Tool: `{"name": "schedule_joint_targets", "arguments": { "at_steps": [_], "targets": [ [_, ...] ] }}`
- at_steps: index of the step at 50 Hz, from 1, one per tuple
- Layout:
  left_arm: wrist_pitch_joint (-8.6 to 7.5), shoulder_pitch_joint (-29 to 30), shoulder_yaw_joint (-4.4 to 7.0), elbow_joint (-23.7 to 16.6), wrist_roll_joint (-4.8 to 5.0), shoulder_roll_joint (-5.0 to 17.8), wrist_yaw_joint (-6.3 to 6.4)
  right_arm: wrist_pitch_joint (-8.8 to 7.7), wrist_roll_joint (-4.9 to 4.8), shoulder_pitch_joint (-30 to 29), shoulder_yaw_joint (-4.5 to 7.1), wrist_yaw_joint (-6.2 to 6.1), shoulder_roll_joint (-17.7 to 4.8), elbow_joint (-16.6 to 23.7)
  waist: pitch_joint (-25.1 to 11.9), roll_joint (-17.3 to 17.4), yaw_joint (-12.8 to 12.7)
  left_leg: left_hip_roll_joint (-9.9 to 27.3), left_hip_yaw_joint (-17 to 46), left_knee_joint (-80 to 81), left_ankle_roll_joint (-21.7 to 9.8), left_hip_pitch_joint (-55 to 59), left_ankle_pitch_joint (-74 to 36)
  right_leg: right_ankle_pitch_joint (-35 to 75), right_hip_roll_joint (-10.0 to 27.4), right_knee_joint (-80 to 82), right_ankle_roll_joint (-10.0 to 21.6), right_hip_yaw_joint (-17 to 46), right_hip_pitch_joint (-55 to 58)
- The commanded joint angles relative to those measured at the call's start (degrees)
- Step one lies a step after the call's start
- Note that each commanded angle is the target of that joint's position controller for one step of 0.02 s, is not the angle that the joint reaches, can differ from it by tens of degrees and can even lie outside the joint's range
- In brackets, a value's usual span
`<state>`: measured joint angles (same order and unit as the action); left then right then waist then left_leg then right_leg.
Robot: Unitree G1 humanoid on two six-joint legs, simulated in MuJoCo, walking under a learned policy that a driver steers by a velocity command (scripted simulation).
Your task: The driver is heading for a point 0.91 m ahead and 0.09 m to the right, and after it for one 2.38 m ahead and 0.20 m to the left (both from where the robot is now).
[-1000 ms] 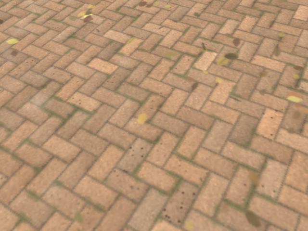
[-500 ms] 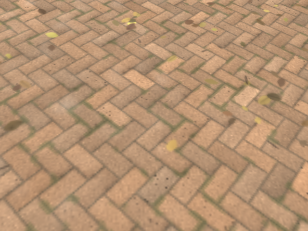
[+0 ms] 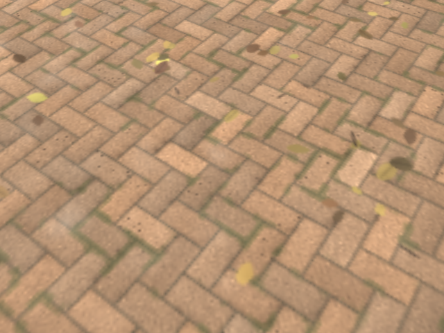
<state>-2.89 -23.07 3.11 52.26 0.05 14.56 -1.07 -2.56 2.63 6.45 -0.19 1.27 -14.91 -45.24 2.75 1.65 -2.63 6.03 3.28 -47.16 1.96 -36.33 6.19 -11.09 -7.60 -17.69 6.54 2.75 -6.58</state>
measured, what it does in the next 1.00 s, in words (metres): walks ahead: left foot, then right foot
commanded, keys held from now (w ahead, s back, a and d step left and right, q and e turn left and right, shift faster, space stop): w+e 0.34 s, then w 0.44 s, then w+q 0.22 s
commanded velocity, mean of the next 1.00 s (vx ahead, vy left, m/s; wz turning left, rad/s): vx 0.50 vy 0.00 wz -0.26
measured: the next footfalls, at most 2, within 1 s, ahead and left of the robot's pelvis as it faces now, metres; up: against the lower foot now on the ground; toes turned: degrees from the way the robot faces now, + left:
left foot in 0.18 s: +0.29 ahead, +0.14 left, +0.00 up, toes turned -9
right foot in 0.70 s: +0.48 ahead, -0.14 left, +0.00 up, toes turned -22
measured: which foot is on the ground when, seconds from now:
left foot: up 0.00-0.16, down 0.18-0.70, up 0.72-1.00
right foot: down 0.00-0.20, up 0.22-0.68, down 0.70-1.00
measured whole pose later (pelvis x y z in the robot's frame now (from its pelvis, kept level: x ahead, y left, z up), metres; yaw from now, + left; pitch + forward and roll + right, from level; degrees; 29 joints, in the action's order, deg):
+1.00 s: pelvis +0.51 -0.08 +0.00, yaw -15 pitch +0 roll -1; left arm -5.2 -21.8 2.3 53.2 -1.0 13.3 0.0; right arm -1.0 1.6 12.7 3.0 2.2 -14.7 -50.7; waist 1.4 2.5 -1.1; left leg 4.0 1.8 -54.3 -2.0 -37.2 6.2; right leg -12.4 -4.0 -12.8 5.0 -7.7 -1.1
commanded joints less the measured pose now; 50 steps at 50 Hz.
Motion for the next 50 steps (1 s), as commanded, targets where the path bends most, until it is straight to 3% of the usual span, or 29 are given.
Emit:
{"name": "schedule_joint_targets", "arguments": {
  "at_steps": [1, 5, 7, 8, 9, 10, 11, 12, 13, 14, 15, 17, 21, 26, 30, 32, 33, 34, 35, 36, 37, 38, 39, 41, 43, 45, 50],
  "targets": [
    [-0.67, -1.66, 2.41, -3.05, 0.03, 9.41, 0.38, -0.54, -0.52, -5.88, 0.48, 0.19, -3.61, 4.79, 0.55, -4.68, -0.92, -2.77, -3.18, 7.34, 1.40, 3.96, -6.92, 11.68, 12.77, 6.40, 6.49, 11.66, -4.88],
    [-0.20, -3.08, 2.81, -3.51, -0.90, 10.08, 0.95, -1.22, -1.10, -9.87, 0.56, 0.02, -4.59, 7.09, -0.75, -5.79, -2.10, -4.77, -2.39, 13.22, 0.73, 6.32, -4.31, 19.33, 14.17, 0.94, 5.01, 14.73, 0.46],
    [-0.13, -0.38, 3.24, -4.74, -1.19, 11.26, 1.42, -1.79, -1.19, -5.76, 1.20, -0.28, -6.38, 6.41, -1.85, -6.52, 0.49, -5.84, -1.50, 17.34, -0.54, 13.51, 0.46, 20.76, 14.94, -2.66, 3.34, 17.06, 0.11],
    [-0.27, 1.05, 3.40, -5.28, -1.20, 11.85, 1.40, -2.23, -1.21, -0.74, 1.76, -0.69, -7.56, 5.01, -3.78, -6.14, 2.89, -6.90, -1.79, 19.67, -1.50, 20.18, 2.69, 23.24, 14.05, -7.27, 2.47, 17.31, -0.83],
    [-0.68, 1.41, 3.15, -5.42, -0.80, 10.95, 0.98, -3.10, -0.67, 6.29, 2.62, -1.40, -9.59, 3.28, -7.75, -2.72, 6.36, -4.86, -0.18, 23.26, -3.27, 30.18, 2.75, 22.38, 10.45, -17.51, 1.13, 14.71, -3.33],
    [-1.27, 1.25, 1.90, -7.39, 0.00, 6.51, 0.60, -3.49, 0.77, 15.71, 3.73, -2.47, -13.98, 2.99, -16.87, 4.18, 9.61, 8.77, 12.93, 25.20, -6.41, 42.86, 15.35, 9.68, 6.83, -33.33, -0.32, 9.52, -9.37],
    [-1.06, -4.52, 1.13, -9.57, 1.42, 2.80, 0.51, -2.30, 1.02, 14.95, 5.02, -2.70, -18.49, 3.04, -20.19, 17.49, 5.65, 20.28, 37.58, 32.06, -12.22, 52.25, 21.82, -21.61, -0.79, -45.66, -1.70, 2.68, -26.90],
    [0.12, -4.37, 1.65, -7.31, -0.31, 7.52, 1.16, -1.57, 0.43, 12.09, 4.54, -2.40, -13.51, 3.39, -14.54, 8.68, 4.44, 19.15, 38.10, 31.75, -12.97, 47.19, 26.08, -18.84, 4.70, -52.19, -1.17, 2.84, -32.08],
    [0.42, -0.57, 1.92, -7.12, -0.87, 8.18, 0.73, -1.58, -0.07, 9.02, 3.31, -2.12, -8.17, 4.30, -8.60, 1.89, 4.51, 15.93, 28.60, 31.95, -11.68, 40.96, 21.76, -12.90, 6.76, -52.40, -1.34, 2.92, -31.84],
    [0.52, 1.78, 1.78, -7.59, -0.90, 7.04, 0.20, -1.76, -0.09, 7.35, 2.78, -1.89, -6.11, 4.06, -5.48, 0.71, 3.85, 13.07, 20.31, 33.13, -10.60, 36.16, 12.24, -9.31, 8.46, -50.63, -2.04, 2.42, -30.46],
    [0.99, 3.15, 1.85, -7.94, -1.57, 6.64, -0.34, -2.04, -0.27, 7.57, 2.60, -1.98, -5.46, 3.53, -4.19, 2.84, 3.47, 10.90, 14.57, 33.88, -9.57, 33.74, 6.08, -7.99, 9.70, -49.20, -2.70, 1.86, -29.51],
    [2.27, 3.41, 1.72, -8.33, -2.11, 5.75, -1.28, -2.92, -0.93, 9.00, 2.68, -1.85, -5.40, 2.17, -3.71, 5.36, 2.62, 8.74, 7.87, 34.65, -8.99, 31.76, -3.44, -6.33, 10.18, -48.94, -3.76, 0.96, -28.34],
    [2.79, 8.68, 1.04, -10.40, -2.35, 4.16, -2.09, -4.19, -1.41, 12.27, 3.14, -1.13, -5.81, -0.19, -2.64, 3.85, 2.51, 8.59, 2.28, 37.15, -11.25, 32.04, -10.93, -1.54, 9.99, -45.46, -4.77, 1.58, -32.25],
    [2.08, 18.95, -0.62, -13.40, -2.28, 2.39, -2.58, -3.90, -1.49, 14.40, 3.27, -0.69, -6.02, -2.79, 0.38, 3.92, 4.12, 6.10, -5.05, 39.10, -10.84, 30.86, -12.30, 6.70, 9.52, -26.97, -5.24, -2.37, -29.21],
    [1.47, 23.71, -1.24, -15.02, -2.29, 2.88, -2.42, -3.01, -1.53, 18.89, 3.77, -0.99, -7.89, -5.88, 1.20, 4.24, 5.18, 8.32, -5.66, 37.14, -10.47, 34.75, -16.72, 3.74, 9.05, -18.25, -2.72, -6.33, -24.45],
    [1.01, 21.89, -1.06, -14.48, -2.62, 3.65, -1.82, -2.31, -1.57, 19.40, 3.99, -1.19, -8.85, -7.12, 0.24, 4.35, 3.73, 8.86, -6.37, 31.97, -9.99, 37.47, -27.48, -0.11, 7.38, -15.16, -0.65, -7.71, -19.90],
    [0.56, 17.06, -0.69, -12.80, -2.86, 4.13, -1.40, -1.94, -1.76, 19.36, 4.04, -1.26, -9.25, -7.65, -2.37, 3.72, 1.29, 8.06, -7.67, 25.22, -9.39, 37.86, -34.99, -0.05, 5.63, -12.22, 0.51, -8.49, -13.37],
    [-0.11, 8.27, 0.05, -9.43, -3.43, 5.36, -0.82, -1.64, -2.04, 19.54, 3.74, -1.33, -8.56, -7.86, -7.39, 1.57, -2.30, 5.79, -10.00, 14.62, -8.26, 34.47, -35.32, 1.77, 4.54, -9.47, 1.90, -8.58, -1.45],
    [-0.53, -1.78, 1.32, -7.11, -4.44, 9.40, -0.02, -1.72, -2.14, 18.89, 2.99, -1.29, -6.53, -5.96, -14.26, -3.34, -6.23, 3.43, -11.26, -0.95, -6.98, 23.55, -17.91, -4.09, 15.17, -8.43, 4.53, 3.15, 13.21],
    [-0.28, -4.05, 2.82, -6.70, -3.97, 16.20, 0.72, -1.75, -2.89, 24.05, 1.75, -0.53, -0.10, -3.73, -20.35, -17.55, -3.24, -7.09, -11.10, -21.17, -4.52, 2.41, 23.76, -4.00, 32.38, -2.62, 12.11, 31.87, 27.93],
    [0.29, -2.85, 2.91, -6.86, -1.24, 14.39, 1.05, -1.38, -1.52, 18.79, 3.69, -1.07, -7.22, -4.27, -17.92, -8.83, -4.85, -5.93, -2.38, -26.03, -5.12, -2.99, 23.29, -2.94, 30.52, 0.32, 12.16, 33.86, 24.05],
    [0.19, 2.20, 1.99, -6.73, -1.00, 11.31, 1.16, -1.68, -1.94, 14.94, 3.83, -0.83, -6.76, -3.03, -9.30, -7.07, -2.17, -3.14, -1.65, -25.38, -5.70, -4.78, 17.81, 0.97, 27.79, 0.68, 10.52, 24.02, 16.92],
    [-0.22, 5.36, 1.06, -6.78, -1.17, 7.65, 0.85, -2.05, -2.19, 13.96, 3.49, -0.65, -5.52, -3.17, -5.41, -4.89, -0.22, -1.50, -1.74, -21.58, -5.70, -2.16, 13.92, 6.77, 24.97, 2.56, 8.59, 18.16, 9.61],
    [-1.21, 8.46, 0.09, -6.33, -1.06, 4.12, 0.87, -0.50, -1.28, 16.72, 3.30, -0.39, -3.74, -5.28, -2.81, -5.83, 3.26, -0.37, -1.46, -17.09, -4.89, 4.52, 11.60, 11.21, 21.03, 5.88, 5.04, 8.98, 1.28],
    [-2.38, 6.69, 0.10, -5.08, -1.13, 4.10, 0.93, 0.70, -1.01, 16.96, 3.41, 0.26, -2.54, -5.85, -2.48, -5.49, 3.89, -1.37, -1.22, -16.49, -4.57, 5.74, 9.78, 14.57, 20.55, 7.99, 4.77, 5.41, -0.55],
    [-3.06, 4.98, 0.42, -3.73, -0.94, 4.97, 1.05, 1.19, -1.00, 13.47, 3.57, 0.74, -1.99, -4.95, -0.44, -5.29, 3.81, -1.15, -0.63, -14.58, -4.29, 2.05, 5.69, 14.69, 20.47, 10.18, 4.34, 2.03, -0.44],
    [-3.44, 2.59, -0.03, -1.74, -0.93, 4.03, 1.29, 1.03, -1.03, 3.40, 3.13, 1.34, -0.91, -1.94, 2.51, -4.97, 2.27, -1.71, -2.27, -2.59, -3.82, -2.08, -5.32, 18.15, 18.85, 11.46, 2.45, -5.94, 1.34]
  ]
}}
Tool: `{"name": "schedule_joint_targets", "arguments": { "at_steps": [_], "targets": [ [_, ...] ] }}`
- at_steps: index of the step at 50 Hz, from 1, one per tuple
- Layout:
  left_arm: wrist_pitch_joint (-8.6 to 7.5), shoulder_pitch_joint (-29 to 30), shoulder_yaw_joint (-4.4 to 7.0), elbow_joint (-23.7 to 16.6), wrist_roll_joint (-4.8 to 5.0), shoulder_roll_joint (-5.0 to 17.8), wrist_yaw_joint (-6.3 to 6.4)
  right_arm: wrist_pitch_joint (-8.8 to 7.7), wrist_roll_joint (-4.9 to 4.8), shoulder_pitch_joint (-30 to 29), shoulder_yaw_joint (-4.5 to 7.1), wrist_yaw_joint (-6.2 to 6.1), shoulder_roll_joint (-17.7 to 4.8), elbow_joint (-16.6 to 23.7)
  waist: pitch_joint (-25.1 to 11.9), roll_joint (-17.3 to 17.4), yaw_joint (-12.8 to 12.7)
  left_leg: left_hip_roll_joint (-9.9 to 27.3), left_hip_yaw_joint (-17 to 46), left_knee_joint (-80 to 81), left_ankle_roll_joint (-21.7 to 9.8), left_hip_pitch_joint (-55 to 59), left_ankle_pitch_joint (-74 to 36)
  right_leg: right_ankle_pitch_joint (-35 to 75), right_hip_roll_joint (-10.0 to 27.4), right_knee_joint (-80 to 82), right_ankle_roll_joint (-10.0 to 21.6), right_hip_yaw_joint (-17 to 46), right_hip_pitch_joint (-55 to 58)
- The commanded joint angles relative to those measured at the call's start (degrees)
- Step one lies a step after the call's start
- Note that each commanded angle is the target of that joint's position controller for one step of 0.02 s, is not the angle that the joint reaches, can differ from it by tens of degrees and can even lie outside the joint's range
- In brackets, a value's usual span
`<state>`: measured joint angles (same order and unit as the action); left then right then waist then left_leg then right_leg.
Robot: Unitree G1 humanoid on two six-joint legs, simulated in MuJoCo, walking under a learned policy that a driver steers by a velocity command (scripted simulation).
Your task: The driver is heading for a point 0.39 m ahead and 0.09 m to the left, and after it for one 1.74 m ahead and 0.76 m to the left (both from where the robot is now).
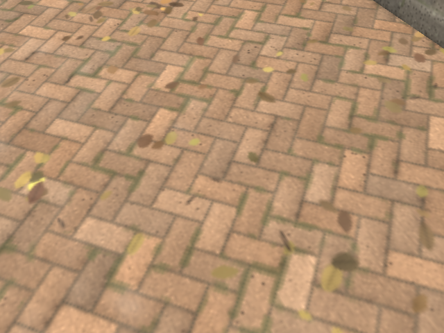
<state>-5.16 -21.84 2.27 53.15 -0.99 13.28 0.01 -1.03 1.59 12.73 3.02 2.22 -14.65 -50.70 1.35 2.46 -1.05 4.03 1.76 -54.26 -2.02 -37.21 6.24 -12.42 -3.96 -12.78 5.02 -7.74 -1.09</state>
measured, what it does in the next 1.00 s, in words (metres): walks ahead, turning left: left foot, then right foot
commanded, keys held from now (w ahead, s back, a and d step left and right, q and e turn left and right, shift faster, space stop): w+q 0.26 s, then q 0.56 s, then no key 0.18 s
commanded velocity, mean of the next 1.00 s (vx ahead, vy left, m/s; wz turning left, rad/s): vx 0.24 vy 0.00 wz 0.50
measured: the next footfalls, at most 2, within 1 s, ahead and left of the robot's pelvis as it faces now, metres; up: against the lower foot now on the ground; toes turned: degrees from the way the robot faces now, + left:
left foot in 0.24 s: +0.28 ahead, +0.11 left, +0.00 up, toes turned +12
right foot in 0.76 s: +0.43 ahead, -0.04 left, +0.00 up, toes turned +35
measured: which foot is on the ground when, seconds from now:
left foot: up 0.00-0.22, down 0.24-0.76, up 0.78-1.00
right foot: down 0.00-0.22, up 0.24-0.74, down 0.76-1.00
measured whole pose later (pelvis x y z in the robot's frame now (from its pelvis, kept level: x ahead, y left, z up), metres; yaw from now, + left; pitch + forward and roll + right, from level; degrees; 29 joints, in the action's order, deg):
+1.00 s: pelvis +0.35 +0.03 +0.00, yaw +33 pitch +0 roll +2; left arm 0.1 -11.3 1.0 43.2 -1.3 15.0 2.0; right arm 4.3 0.7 10.0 4.5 0.6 -18.7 -45.1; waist 4.7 2.2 -0.7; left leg -5.5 5.6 -59.9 2.2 -23.7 26.3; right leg -8.5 1.2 -24.6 2.5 -2.8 -15.8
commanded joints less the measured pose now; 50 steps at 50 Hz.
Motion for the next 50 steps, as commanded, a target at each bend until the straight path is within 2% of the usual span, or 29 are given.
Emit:
{"name": "schedule_joint_targets", "arguments": {
  "at_steps": [1, 5, 7, 9, 10, 11, 12, 13, 14, 15, 16, 17, 18, 19, 21, 23, 27, 32, 35, 36, 37, 38, 39, 40, 41, 42, 44, 46, 50],
  "targets": [
    [-1.24, 0.86, 0.77, -2.25, 0.15, 5.49, 0.34, -0.60, 0.03, -4.99, -0.37, 0.58, -0.77, 4.21, 4.22, -5.84, 0.17, 0.03, -2.06, 7.68, 0.03, -0.35, -7.14, 20.84, 15.10, 6.52, 3.62, 3.17, -3.85],
    [-0.92, -3.35, 0.81, 0.25, 0.02, 6.54, 1.24, -0.76, 0.28, -11.93, -1.07, 1.15, -0.45, 7.18, 5.44, -5.31, -1.83, -1.15, -6.81, 16.54, -1.95, 0.62, -6.89, 28.59, 16.87, 4.40, 2.72, -0.12, 2.61],
    [-0.45, -3.63, 0.91, 0.98, -0.21, 7.44, 1.69, -0.79, 0.36, -11.82, -0.90, 1.13, -0.96, 7.74, 4.49, -5.84, -1.05, -3.06, -8.64, 18.89, -3.84, 2.86, -2.63, 40.09, 17.73, -0.10, 2.01, -1.81, 6.64],
    [0.17, -2.84, 1.23, 1.20, -0.43, 9.03, 2.16, -0.68, 0.53, -7.95, -0.31, 0.68, -2.11, 6.97, 1.21, -7.68, 1.08, -6.72, -10.99, 19.34, -6.35, 8.81, 3.66, 57.16, 18.20, -8.99, 1.42, -3.61, 9.23],
    [0.72, -2.40, 1.45, 1.14, -0.63, 9.84, 2.25, -0.80, 0.61, -3.33, 0.29, 0.44, -3.16, 5.75, -1.62, -8.01, 3.07, -8.71, -11.40, 20.36, -7.84, 13.93, 6.36, 61.09, 18.31, -17.00, 1.40, -4.27, 9.19],
    [1.21, -2.02, 1.59, 0.84, -0.51, 10.47, 2.23, -1.20, 0.97, 3.91, 1.23, 0.13, -4.70, 3.61, -5.66, -7.30, 6.25, -10.04, -10.35, 24.12, -9.69, 23.64, 5.88, 56.63, 17.90, -28.18, 0.88, -4.95, 5.44],
    [1.14, -0.94, 1.39, -0.72, -0.30, 10.00, 2.00, -1.34, 1.72, 12.80, 2.94, -0.66, -8.92, 1.40, -10.71, -3.31, 10.47, -3.47, -0.37, 27.07, -13.10, 37.88, 8.89, 40.59, 16.33, -44.60, -0.56, -5.36, -6.17],
    [0.67, -3.84, 0.15, -4.46, 0.42, 3.30, 0.47, -0.85, 1.25, 12.06, 4.77, -1.42, -15.52, 2.15, -15.61, 11.52, 6.05, 14.57, 30.68, 29.62, -23.28, 56.09, 6.01, -14.46, 3.93, -67.40, -4.00, -3.77, -32.77],
    [0.06, 3.68, 1.21, -6.00, 0.10, 8.26, 0.48, -0.26, -1.02, 12.65, 4.61, -1.43, -14.46, 2.33, -16.45, 2.36, 8.66, 15.85, 38.94, 35.46, -24.32, 55.50, -1.59, -16.74, 2.30, -72.65, -3.95, 8.73, -39.46],
    [-0.70, 6.85, 0.84, -7.62, 0.81, 7.30, 0.44, -0.24, -1.33, 8.29, 4.22, -1.98, -12.99, 2.32, -7.99, 0.22, 6.47, 14.95, 28.44, 35.77, -22.24, 48.16, -12.77, -10.67, 6.10, -69.55, -3.76, 10.29, -41.58],
    [-1.06, 6.26, 0.72, -7.21, 0.89, 7.08, 0.72, -0.46, -1.34, 5.45, 3.43, -2.08, -9.76, 2.63, -3.73, -3.69, 3.99, 12.71, 22.47, 35.84, -19.81, 40.49, -26.02, -8.07, 7.67, -64.81, -4.17, 9.71, -38.13],
    [-0.38, 5.62, 0.89, -6.72, 0.23, 6.93, 0.96, -0.69, -1.55, 2.91, 2.95, -2.21, -7.99, 3.04, -1.38, -5.28, 1.67, 9.52, 16.94, 35.92, -17.46, 34.85, -33.10, -8.15, 8.67, -61.24, -4.89, 9.82, -34.79],
    [0.88, 4.34, 0.86, -6.76, -0.72, 6.63, 0.99, -0.89, -1.88, 1.45, 2.43, -2.31, -6.57, 3.30, -1.45, -4.57, 0.04, 7.24, 13.42, 36.48, -16.25, 30.76, -36.32, -8.18, 8.88, -58.54, -5.87, 9.78, -31.11],
    [2.12, 3.63, 0.88, -6.82, -1.18, 6.05, 0.93, -1.25, -1.88, 1.16, 2.18, -2.16, -6.45, 3.45, -2.20, -3.92, -0.84, 5.91, 11.66, 36.46, -15.48, 28.84, -38.91, -8.43, 8.69, -56.06, -6.61, 9.62, -28.93],
    [3.62, 3.42, 0.66, -7.52, -1.17, 4.87, 0.79, -1.71, -1.53, 1.91, 2.62, -1.99, -8.54, 3.27, -3.32, -2.54, -1.67, 3.69, 9.29, 35.78, -14.74, 27.01, -44.59, -6.73, 7.69, -51.66, -7.79, 8.40, -28.03],
    [4.18, 5.62, 0.55, -8.74, -0.98, 4.73, 0.82, -1.41, -1.30, 3.14, 2.84, -2.10, -9.50, 3.36, -4.12, -1.11, -0.98, 2.16, 8.54, 34.92, -13.36, 26.95, -45.86, -3.60, 7.16, -47.11, -8.43, 7.63, -28.85],
    [4.70, 12.33, 0.37, -11.47, -0.51, 5.66, 1.08, -0.08, -1.33, 5.89, 2.89, -2.55, -9.51, 3.53, -5.06, 1.50, 1.93, 0.90, 10.49, 32.98, -10.00, 29.36, -41.69, 2.28, 6.38, -39.43, -8.39, 8.06, -30.07],
    [4.57, 17.27, 0.21, -13.64, 0.19, 7.34, 1.59, 1.40, -0.53, 7.79, 3.35, -3.18, -10.35, 4.17, -3.49, 2.32, 4.13, 2.88, 17.16, 29.23, -10.08, 34.45, -38.45, -0.74, 4.69, -32.70, -7.23, 10.17, -31.30],
    [3.88, 14.92, 0.30, -13.51, 0.65, 8.47, 2.00, 2.00, -0.27, 5.33, 3.70, -3.36, -11.05, 5.48, -2.61, 3.26, 2.80, 2.59, 21.66, 25.95, -8.81, 33.99, -35.06, -3.80, 3.21, -24.59, -5.57, 11.57, -25.49],
    [3.55, 12.53, 0.36, -13.04, 0.67, 8.70, 2.16, 2.05, -0.53, 3.28, 3.75, -3.33, -11.18, 6.11, -2.44, 3.59, 1.17, 1.22, 22.56, 24.48, -7.37, 32.07, -31.52, -2.49, 2.59, -18.97, -4.87, 11.50, -20.60],
    [2.93, 8.87, 0.49, -12.30, 0.10, 9.05, 2.49, 1.88, -1.33, 0.59, 3.65, -3.29, -11.00, 6.96, -2.78, 2.74, -1.59, -1.47, 22.22, 20.80, -5.00, 28.40, -27.53, 4.53, 3.33, -10.35, -3.93, 11.99, -12.69],
    [2.41, 5.28, 1.33, -12.28, -0.68, 12.95, 3.19, 1.46, -2.30, 1.50, 2.78, -3.20, -8.01, 8.62, -7.50, -5.33, -1.77, -5.37, 17.44, 10.28, -1.95, 23.30, -14.35, 17.28, 14.76, -7.59, -1.04, 20.88, -2.12],
    [3.50, 7.87, 1.99, -13.64, 0.08, 17.26, 3.13, 1.91, -2.55, 8.78, 2.49, -3.54, -5.31, 8.85, -10.97, -18.67, 2.21, -17.11, 6.25, -1.40, 0.29, 11.99, 31.14, 41.81, 29.73, -7.69, 8.41, 37.70, 5.00],
    [4.52, 6.06, 1.67, -13.18, 1.06, 13.95, 2.79, 2.78, -0.07, 10.47, 3.26, -3.91, -9.73, 6.86, -11.65, -12.62, 2.02, -12.84, 4.10, -11.49, 0.95, 10.18, 34.43, 43.34, 31.10, -8.76, 12.08, 38.53, 2.49],
    [4.88, 7.58, 0.59, -13.83, 0.89, 10.17, 2.80, 3.29, 0.26, 7.85, 3.76, -3.59, -10.64, 6.23, -8.00, -7.26, 2.01, -11.11, 4.70, -14.80, 1.50, 9.84, 29.70, 38.66, 27.29, -8.60, 10.93, 31.80, -1.23],
    [5.24, 10.55, 0.04, -14.28, 0.53, 8.37, 2.77, 3.81, 0.02, 5.95, 3.72, -3.05, -9.94, 6.31, -5.06, -5.85, 2.59, -9.78, 4.52, -14.79, 2.36, 10.23, 25.75, 32.10, 22.90, -7.19, 8.71, 25.60, -4.93],
    [5.27, 12.82, 0.12, -14.45, -0.30, 8.73, 2.79, 4.74, -0.60, 4.81, 3.19, -1.81, -8.47, 6.82, -3.11, -11.27, 2.79, -9.44, 3.79, -14.26, 3.95, 11.07, 21.12, 27.45, 17.50, -5.68, 6.44, 18.63, -8.20],
    [4.84, 11.74, 0.34, -13.71, -0.54, 9.02, 2.34, 4.99, -1.24, 4.50, 2.72, -1.46, -7.73, 6.92, -4.19, -11.24, 2.43, -10.48, 3.42, -12.17, 4.58, 12.30, 19.63, 29.33, 16.52, -5.94, 6.79, 15.93, -8.20],
    [4.61, 10.09, 0.70, -12.19, -0.34, 9.87, 1.81, 5.50, -0.80, 1.87, 1.50, -1.61, -6.22, 7.25, -4.94, -11.45, 1.37, -9.08, 2.44, -0.93, 4.31, 14.47, 20.03, 21.66, 17.49, -5.20, 7.67, 15.70, -7.36]
  ]
}}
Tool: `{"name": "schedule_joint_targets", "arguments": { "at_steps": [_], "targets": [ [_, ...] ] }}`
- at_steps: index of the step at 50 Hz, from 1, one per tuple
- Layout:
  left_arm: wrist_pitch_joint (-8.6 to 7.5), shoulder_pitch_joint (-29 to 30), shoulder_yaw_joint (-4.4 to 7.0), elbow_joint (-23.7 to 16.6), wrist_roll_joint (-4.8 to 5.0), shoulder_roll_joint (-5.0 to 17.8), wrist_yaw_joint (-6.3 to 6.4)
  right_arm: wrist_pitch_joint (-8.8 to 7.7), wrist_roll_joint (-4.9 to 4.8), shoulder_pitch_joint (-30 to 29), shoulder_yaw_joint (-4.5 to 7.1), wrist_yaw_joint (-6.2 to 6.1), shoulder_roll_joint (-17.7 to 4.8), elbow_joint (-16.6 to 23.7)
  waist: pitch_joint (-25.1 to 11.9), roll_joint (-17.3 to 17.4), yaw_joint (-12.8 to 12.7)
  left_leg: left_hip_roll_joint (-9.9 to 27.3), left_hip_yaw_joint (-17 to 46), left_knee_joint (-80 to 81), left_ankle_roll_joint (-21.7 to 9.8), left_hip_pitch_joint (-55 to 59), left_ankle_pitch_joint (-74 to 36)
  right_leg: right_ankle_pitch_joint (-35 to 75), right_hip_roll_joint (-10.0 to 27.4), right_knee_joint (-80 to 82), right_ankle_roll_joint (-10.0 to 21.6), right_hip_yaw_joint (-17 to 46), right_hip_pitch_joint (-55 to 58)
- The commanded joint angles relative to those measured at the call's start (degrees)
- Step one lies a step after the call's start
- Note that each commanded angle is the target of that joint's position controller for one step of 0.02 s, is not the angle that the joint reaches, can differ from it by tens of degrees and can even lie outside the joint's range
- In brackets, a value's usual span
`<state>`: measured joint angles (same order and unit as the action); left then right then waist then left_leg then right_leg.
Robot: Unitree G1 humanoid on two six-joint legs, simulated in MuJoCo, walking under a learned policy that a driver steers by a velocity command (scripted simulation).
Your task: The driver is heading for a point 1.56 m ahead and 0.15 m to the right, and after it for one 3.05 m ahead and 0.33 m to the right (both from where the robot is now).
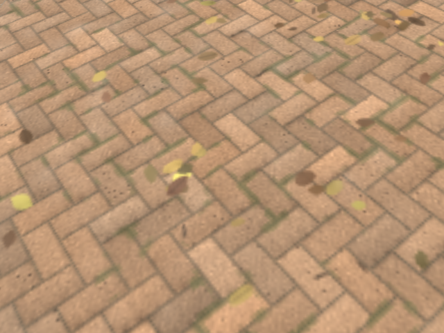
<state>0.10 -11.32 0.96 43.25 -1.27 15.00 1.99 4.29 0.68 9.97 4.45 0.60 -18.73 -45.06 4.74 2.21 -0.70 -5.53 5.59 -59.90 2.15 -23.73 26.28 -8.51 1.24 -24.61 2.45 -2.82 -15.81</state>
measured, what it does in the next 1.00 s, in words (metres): steps on the spot: left foot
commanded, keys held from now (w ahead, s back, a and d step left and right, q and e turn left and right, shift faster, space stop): no key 1.00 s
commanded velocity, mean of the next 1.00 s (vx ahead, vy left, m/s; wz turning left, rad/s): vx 0.01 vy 0.00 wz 0.07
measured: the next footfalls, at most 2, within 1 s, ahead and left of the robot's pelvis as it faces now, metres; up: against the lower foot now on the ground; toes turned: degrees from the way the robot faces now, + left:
left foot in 0.16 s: +0.02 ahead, +0.12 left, +0.00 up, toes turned -2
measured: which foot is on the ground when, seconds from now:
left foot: up 0.00-0.14, down 0.16-1.00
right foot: down 0.00-1.00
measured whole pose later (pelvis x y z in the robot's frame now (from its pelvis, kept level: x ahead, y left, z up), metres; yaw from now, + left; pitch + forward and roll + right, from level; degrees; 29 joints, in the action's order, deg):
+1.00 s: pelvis -0.02 +0.01 +0.00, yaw +1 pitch -2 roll +0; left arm 0.5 -14.8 -0.2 63.7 -0.6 10.7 1.7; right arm 0.2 0.5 15.2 -0.4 -2.1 -11.0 -65.0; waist 1.5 -0.1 -0.2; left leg -1.9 2.3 -22.1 -0.9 -8.8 11.6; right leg -10.9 -0.3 -22.5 0.3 0.6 -10.0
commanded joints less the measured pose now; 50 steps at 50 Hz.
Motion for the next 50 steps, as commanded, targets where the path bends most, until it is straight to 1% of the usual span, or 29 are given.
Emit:
{"name": "schedule_joint_targets", "arguments": {
  "at_steps": [1, 3, 5, 6, 7, 8, 9, 10, 11, 12, 13, 14, 15, 16, 17, 18, 19, 20, 21, 22, 23, 24, 25, 26, 31, 37, 43, 50],
  "targets": [
    [-0.50, -0.32, 2.06, -2.06, -0.15, 8.32, -0.39, 0.29, 0.10, 3.95, -0.33, 0.01, -1.70, 1.60, -8.24, -11.70, 0.76, 1.07, -2.15, 8.56, -0.20, 2.89, 0.31, 14.39, 12.10, 6.92, 10.08, 10.64, 6.48],
    [-0.04, -0.51, 2.34, -1.47, -0.40, 9.07, -0.97, 0.31, -0.15, 2.58, -1.01, -0.03, -1.28, 1.54, -7.92, -13.00, -0.10, 1.67, -4.12, 15.80, -1.09, 7.02, 0.46, 8.89, 11.83, 7.26, 9.87, 10.81, 4.72],
    [0.64, -1.12, 2.65, -0.62, -0.42, 9.88, -1.39, -0.02, -0.29, 2.73, -1.35, -0.19, -1.46, 0.98, -7.55, -13.34, -0.22, 1.86, -5.71, 22.63, -2.03, 10.26, -1.41, 7.01, 11.98, 6.56, 9.72, 11.69, 3.90],
    [1.06, -0.77, 2.68, -0.32, -0.13, 10.00, -1.47, -0.38, -0.17, 4.17, -1.62, -0.30, -0.98, 0.12, -7.37, -12.36, 0.87, 1.97, -6.58, 28.76, -2.75, 13.50, -5.28, 7.10, 11.59, 5.31, 8.87, 11.31, 2.67],
    [1.40, -0.92, 2.60, 0.14, 0.28, 9.80, -1.48, -0.95, 0.12, 5.72, -1.86, -0.43, -0.74, -0.83, -6.89, -11.04, 1.96, 2.21, -6.69, 37.04, -3.76, 18.19, -11.08, 6.93, 11.04, 3.70, 7.05, 10.65, 0.04],
    [1.39, -3.08, 2.52, 0.92, 0.22, 9.07, -1.54, -1.65, 0.65, 4.86, -1.94, -0.66, -2.13, -0.71, -6.13, -7.60, 1.53, 4.77, -2.22, 43.09, -4.90, 21.39, -14.64, 3.71, 10.05, 2.24, 3.70, 9.90, -3.37],
    [1.15, -4.80, 1.63, -0.04, 0.16, 5.23, -2.01, -2.41, 1.82, 4.45, -1.84, -1.04, -5.21, 0.11, -8.13, 4.01, -0.02, 17.40, 12.93, 48.94, -6.96, 24.31, -11.74, -5.77, 5.44, -7.07, 0.10, 4.95, -7.15],
    [1.65, -2.51, 1.08, -0.55, 0.90, 3.71, -1.27, -2.68, 1.02, -0.06, -1.62, -1.27, -7.13, 0.28, -3.39, 12.49, -0.09, 23.94, 17.56, 49.42, -12.71, 7.93, -15.39, -18.06, -0.37, -7.62, -1.52, 1.81, -3.03],
    [2.28, -1.28, 1.65, 0.40, 0.94, 6.03, -1.07, -3.31, 1.36, -2.67, -2.51, -1.25, -3.65, 0.68, -0.91, 7.13, -0.18, 21.52, 14.88, 49.57, -13.48, 5.13, -14.80, -16.95, 0.79, -12.22, -1.74, 4.42, 0.58],
    [2.40, -1.66, 1.68, 1.07, 1.11, 5.29, -1.23, -3.80, 1.20, -4.48, -3.21, -1.55, -2.04, 0.21, -0.78, 6.76, -1.37, 19.21, 11.85, 48.69, -12.57, 6.14, -16.48, -15.28, -0.03, -12.04, -1.38, 4.38, 0.27],
    [2.26, -2.68, 1.69, 2.29, 1.00, 5.11, -1.27, -4.02, 1.20, -4.73, -3.50, -1.90, -1.57, -0.44, -0.65, 6.55, -1.75, 16.78, 9.02, 47.39, -11.32, 7.88, -20.94, -13.59, -0.25, -11.72, -1.43, 4.12, 0.44],
    [2.10, -3.26, 1.87, 2.98, 0.46, 5.31, -1.22, -4.41, 0.56, -3.90, -3.53, -2.33, -2.00, -1.11, -1.61, 7.25, -1.63, 15.62, 7.45, 45.35, -10.77, 10.92, -27.49, -12.23, -0.44, -10.83, -1.55, 3.80, 0.26],
    [1.80, -4.39, 1.56, 4.09, 0.23, 4.55, -1.17, -4.64, 0.28, -2.77, -3.67, -2.44, -1.82, -1.98, -3.56, 6.84, -1.37, 15.03, 6.10, 43.14, -10.89, 14.19, -35.05, -12.14, -0.70, -9.40, -1.93, 3.45, 0.83],
    [1.58, -4.78, 1.32, 4.77, 0.38, 3.97, -1.00, -4.79, 0.02, -1.67, -3.83, -2.47, -1.53, -2.76, -4.96, 5.79, -1.08, 15.11, 5.60, 41.45, -10.87, 16.23, -39.54, -11.40, -0.71, -6.69, -2.30, 3.32, 2.06],
    [1.37, -5.12, 1.02, 5.46, 0.59, 3.36, -0.78, -4.80, -0.20, -1.23, -3.84, -2.50, -1.55, -3.54, -5.73, 4.77, -1.28, 14.73, 5.06, 40.15, -10.24, 17.04, -40.41, -7.73, -0.41, -2.08, -2.62, 3.27, 4.23],
    [1.11, -5.52, 0.85, 6.24, 0.64, 3.33, -0.55, -4.76, -0.42, -1.20, -3.71, -2.51, -1.80, -4.05, -6.30, 3.77, -1.53, 13.96, 4.91, 39.57, -8.82, 16.43, -37.08, -0.56, 0.46, 2.79, -2.86, 3.80, 7.69],
    [0.82, -5.25, 0.98, 6.75, 0.40, 4.59, -0.37, -4.77, -0.47, -0.34, -3.69, -2.46, -1.63, -4.52, -6.61, 2.91, -0.79, 12.74, 5.24, 39.88, -7.14, 14.88, -30.58, 4.72, 2.50, 4.36, -3.02, 5.68, 10.83],
    [0.54, -4.99, 1.14, 6.99, 0.09, 6.40, -0.33, -4.71, -0.20, 1.59, -3.49, -2.30, -1.77, -5.28, -5.97, 1.47, 0.73, 11.10, 5.13, 40.45, -6.22, 12.62, -24.83, 9.10, 5.01, 4.00, -2.97, 7.94, 12.82],
    [0.66, -3.59, 1.63, 8.23, 1.04, 7.55, -0.61, -4.43, -0.49, 2.90, -3.36, -2.15, -1.03, -6.48, -3.03, -3.65, 1.90, 8.80, 3.29, 42.63, -5.74, 13.33, -20.88, 7.20, 4.09, 2.71, -2.22, 7.72, 7.89],
    [0.55, -4.17, 1.08, 8.81, 0.93, 5.02, -1.04, -4.20, -0.37, 2.05, -3.26, -2.35, -1.74, -7.65, -2.37, -2.61, 0.28, 8.84, 2.92, 41.90, -5.58, 14.82, -19.44, 4.38, 3.80, 4.32, -2.11, 7.71, 6.31],
    [0.45, -4.49, 0.80, 9.66, 0.72, 4.16, -1.11, -4.03, -0.38, 1.42, -3.16, -2.44, -1.38, -8.13, -1.60, -3.30, 0.09, 8.87, 2.75, 41.53, -5.58, 15.12, -19.00, 3.01, 3.70, 5.25, -2.15, 7.68, 5.28],
    [0.44, -4.30, 0.80, 10.32, 0.53, 4.25, -0.97, -4.01, -0.38, 1.28, -3.12, -2.37, -1.30, -8.58, -1.66, -3.83, 0.29, 9.08, 2.83, 41.45, -5.67, 15.30, -19.29, 2.51, 3.52, 5.73, -2.02, 7.76, 5.16],
    [0.33, -4.35, 0.67, 10.92, 0.54, 4.00, -0.78, -4.00, -0.28, 1.05, -3.09, -2.29, -1.13, -9.12, -1.85, -3.87, 0.17, 9.22, 2.87, 41.50, -5.78, 15.00, -19.33, 2.29, 3.55, 6.09, -1.92, 7.81, 5.59],
    [0.25, -4.26, 0.74, 11.51, 0.56, 4.25, -0.68, -4.13, -0.22, 1.12, -3.15, -2.26, -0.83, -9.63, -2.15, -3.91, 0.24, 9.30, 2.92, 41.72, -5.76, 14.73, -19.01, 2.01, 3.61, 6.17, -1.75, 7.92, 6.08],
    [0.12, -4.10, 0.53, 13.93, 0.54, 3.73, -0.49, -4.29, -0.29, 1.77, -3.20, -2.41, -0.44, -12.73, -2.07, -3.03, 0.10, 9.02, 2.68, 42.67, -5.39, 13.66, -16.92, 0.00, 3.82, 6.56, -1.20, 8.26, 6.50],
    [0.15, -4.69, 0.21, 16.50, 0.54, 3.02, -0.35, -4.27, -0.26, 3.68, -3.52, -2.56, 0.28, -15.67, -1.70, -2.39, 0.10, 8.90, 2.44, 43.02, -5.06, 12.71, -15.77, -1.72, 3.81, 6.76, -0.77, 8.51, 6.19],
    [0.14, -5.34, -0.14, 18.38, 0.59, 2.08, -0.25, -4.30, -0.22, 5.82, -3.90, -2.70, 1.24, -17.79, -1.21, -2.38, 0.22, 8.88, 2.18, 42.80, -4.85, 12.13, -15.42, -2.59, 3.67, 6.82, -0.56, 8.65, 5.44],
    [0.04, -6.15, -0.42, 19.90, 0.65, 0.94, -0.12, -4.39, -0.18, 7.75, -4.17, -2.86, 2.56, -19.33, -0.89, -2.60, 0.36, 8.90, 1.87, 42.31, -4.73, 11.94, -15.81, -2.69, 3.48, 6.71, -0.47, 8.68, 4.71]
  ]
}}
Over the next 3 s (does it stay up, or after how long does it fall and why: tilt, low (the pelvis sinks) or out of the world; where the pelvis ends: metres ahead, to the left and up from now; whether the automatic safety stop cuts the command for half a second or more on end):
stays up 0.68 -0.04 0.00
